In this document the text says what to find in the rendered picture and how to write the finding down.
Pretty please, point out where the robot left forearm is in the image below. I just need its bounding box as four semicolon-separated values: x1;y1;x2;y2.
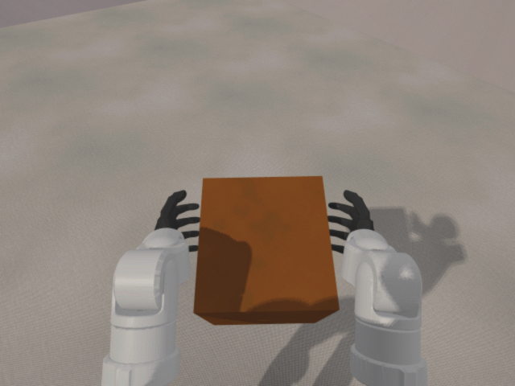
101;228;190;386

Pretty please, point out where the robot right forearm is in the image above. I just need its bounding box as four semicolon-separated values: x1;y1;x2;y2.
340;229;427;386

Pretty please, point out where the carton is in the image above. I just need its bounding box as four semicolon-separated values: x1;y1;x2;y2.
193;176;340;325

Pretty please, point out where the left robot hand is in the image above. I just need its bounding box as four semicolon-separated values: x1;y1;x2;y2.
154;190;200;252

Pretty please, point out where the right robot hand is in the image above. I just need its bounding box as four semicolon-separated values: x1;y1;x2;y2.
328;190;374;254

